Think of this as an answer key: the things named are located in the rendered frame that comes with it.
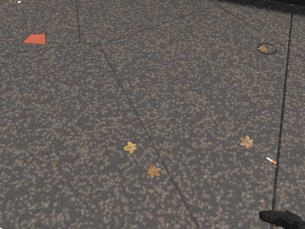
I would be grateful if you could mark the robot right hand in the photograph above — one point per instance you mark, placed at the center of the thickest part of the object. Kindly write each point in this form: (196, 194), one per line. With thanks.
(286, 220)

